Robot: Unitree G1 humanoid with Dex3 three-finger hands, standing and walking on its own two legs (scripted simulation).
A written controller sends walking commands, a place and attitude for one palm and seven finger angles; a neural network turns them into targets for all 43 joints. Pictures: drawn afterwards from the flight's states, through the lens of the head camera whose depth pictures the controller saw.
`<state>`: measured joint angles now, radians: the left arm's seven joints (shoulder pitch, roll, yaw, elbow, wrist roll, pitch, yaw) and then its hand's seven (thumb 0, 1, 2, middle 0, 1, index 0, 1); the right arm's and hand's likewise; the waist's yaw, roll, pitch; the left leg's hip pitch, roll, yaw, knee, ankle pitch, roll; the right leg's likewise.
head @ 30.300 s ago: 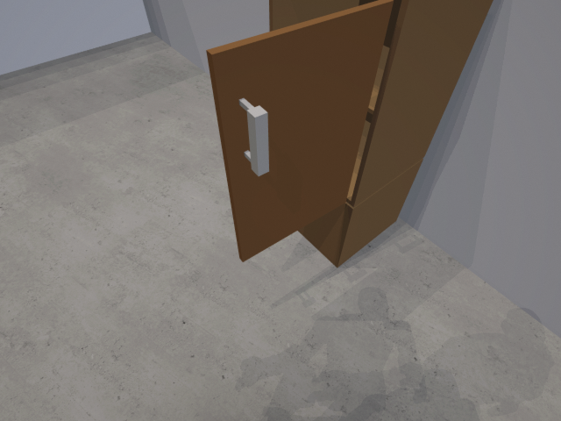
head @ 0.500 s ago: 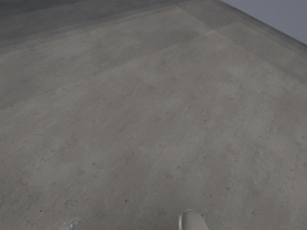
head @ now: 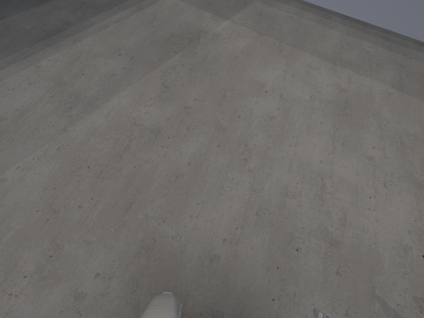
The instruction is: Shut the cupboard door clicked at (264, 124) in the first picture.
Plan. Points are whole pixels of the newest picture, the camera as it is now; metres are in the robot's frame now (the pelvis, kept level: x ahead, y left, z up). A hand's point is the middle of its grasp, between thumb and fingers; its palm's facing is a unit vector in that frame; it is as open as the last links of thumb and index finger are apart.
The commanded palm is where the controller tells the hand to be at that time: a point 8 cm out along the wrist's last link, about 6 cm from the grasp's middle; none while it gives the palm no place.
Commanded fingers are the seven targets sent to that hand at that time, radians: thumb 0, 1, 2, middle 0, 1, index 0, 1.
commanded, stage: turn to face it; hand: left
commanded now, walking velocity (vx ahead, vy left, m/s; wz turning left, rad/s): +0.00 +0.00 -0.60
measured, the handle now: out of the picture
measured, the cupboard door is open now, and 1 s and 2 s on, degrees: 55 55 55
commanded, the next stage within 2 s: take the last steps up to it in 1.84 s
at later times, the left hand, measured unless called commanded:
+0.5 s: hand (131, 271) +0.21 +0.19 -0.15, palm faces -0.31 -0.90 -0.31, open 7.4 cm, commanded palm none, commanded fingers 0.00 0.90 0.90 -0.20 -0.30 -0.20 -0.30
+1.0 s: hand (145, 252) +0.26 +0.17 -0.16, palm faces -0.55 -0.81 -0.21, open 7.4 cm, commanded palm none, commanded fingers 0.00 0.90 0.90 -0.20 -0.30 -0.20 -0.30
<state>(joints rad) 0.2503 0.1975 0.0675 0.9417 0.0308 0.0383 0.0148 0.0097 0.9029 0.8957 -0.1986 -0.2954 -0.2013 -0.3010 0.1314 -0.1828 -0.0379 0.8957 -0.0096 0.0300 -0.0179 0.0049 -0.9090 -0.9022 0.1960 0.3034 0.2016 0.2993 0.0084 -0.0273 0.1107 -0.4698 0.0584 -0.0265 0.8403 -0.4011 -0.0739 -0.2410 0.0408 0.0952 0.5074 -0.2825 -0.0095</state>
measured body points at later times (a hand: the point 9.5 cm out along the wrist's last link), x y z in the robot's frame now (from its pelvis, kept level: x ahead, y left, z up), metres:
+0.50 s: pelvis +0.03 +0.02 -0.01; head +0.06 -0.02 +0.44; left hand +0.23 +0.24 -0.12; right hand +0.01 -0.26 -0.16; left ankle +0.05 +0.16 -0.69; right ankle +0.00 -0.08 -0.74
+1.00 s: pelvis +0.07 +0.05 +0.00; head +0.12 +0.04 +0.45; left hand +0.29 +0.22 -0.15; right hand -0.01 -0.20 -0.12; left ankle +0.14 +0.14 -0.74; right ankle -0.04 -0.05 -0.66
